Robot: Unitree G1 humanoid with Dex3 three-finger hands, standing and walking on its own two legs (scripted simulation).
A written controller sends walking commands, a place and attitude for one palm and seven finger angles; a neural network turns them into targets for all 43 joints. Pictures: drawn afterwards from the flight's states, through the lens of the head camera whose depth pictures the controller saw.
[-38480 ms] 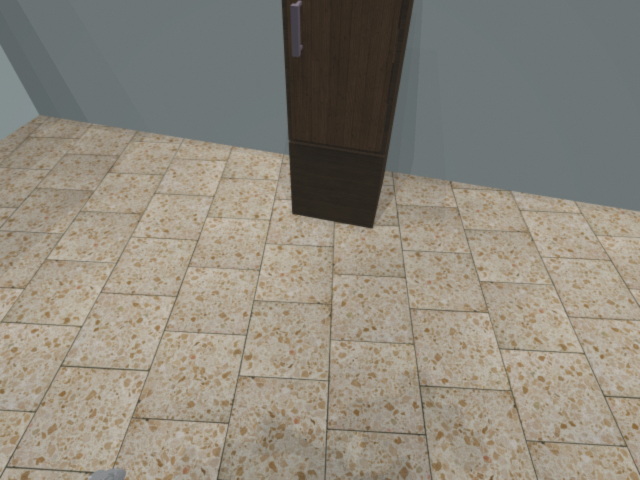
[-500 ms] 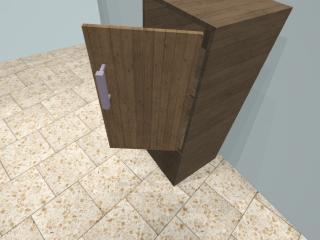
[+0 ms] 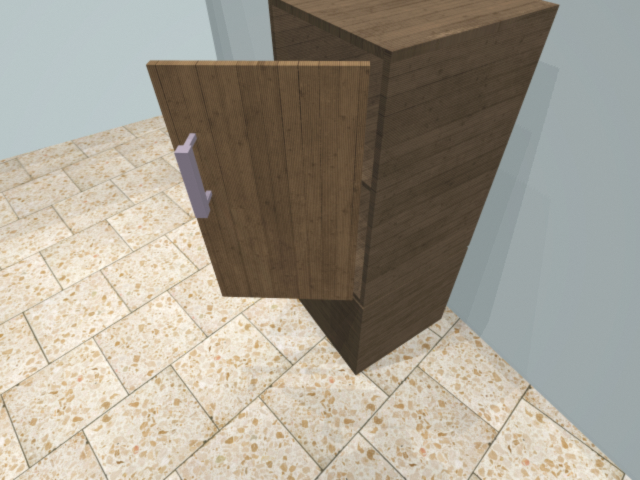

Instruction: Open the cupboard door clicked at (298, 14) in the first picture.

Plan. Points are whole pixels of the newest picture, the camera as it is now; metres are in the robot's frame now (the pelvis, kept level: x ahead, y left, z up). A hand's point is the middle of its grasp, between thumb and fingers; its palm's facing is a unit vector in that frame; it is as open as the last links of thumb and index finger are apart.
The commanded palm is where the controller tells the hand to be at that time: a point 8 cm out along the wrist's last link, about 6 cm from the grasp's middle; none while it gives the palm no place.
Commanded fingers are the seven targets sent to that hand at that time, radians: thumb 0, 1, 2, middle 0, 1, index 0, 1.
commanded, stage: come to a stop and stand still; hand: left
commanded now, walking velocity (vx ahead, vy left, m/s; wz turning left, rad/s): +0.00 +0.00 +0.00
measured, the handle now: (197, 176) +0.59 +0.25 +0.06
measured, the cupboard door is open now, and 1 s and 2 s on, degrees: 54 54 54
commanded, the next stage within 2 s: look again from close up in 0.68 s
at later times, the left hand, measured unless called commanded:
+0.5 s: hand out of the picture +0.00 +0.11 -0.17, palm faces +0.03 -0.99 -0.16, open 7.4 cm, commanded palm none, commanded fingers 0.00 0.90 0.90 -0.20 -0.30 -0.20 -0.30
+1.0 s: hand out of the picture +0.02 +0.12 -0.17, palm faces +0.05 -0.98 -0.17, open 7.4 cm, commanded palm none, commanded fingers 0.00 0.90 0.90 -0.20 -0.30 -0.20 -0.30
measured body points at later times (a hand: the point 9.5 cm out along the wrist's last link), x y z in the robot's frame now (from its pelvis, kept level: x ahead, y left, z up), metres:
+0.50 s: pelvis +0.02 -0.04 +0.00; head +0.02 -0.05 +0.45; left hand +0.00 +0.16 -0.16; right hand -0.01 -0.24 -0.16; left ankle +0.00 +0.08 -0.73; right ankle +0.00 -0.11 -0.73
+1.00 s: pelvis +0.03 -0.04 +0.01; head +0.04 -0.04 +0.45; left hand +0.01 +0.17 -0.16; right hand +0.03 -0.25 -0.16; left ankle +0.00 +0.08 -0.73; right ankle +0.00 -0.11 -0.73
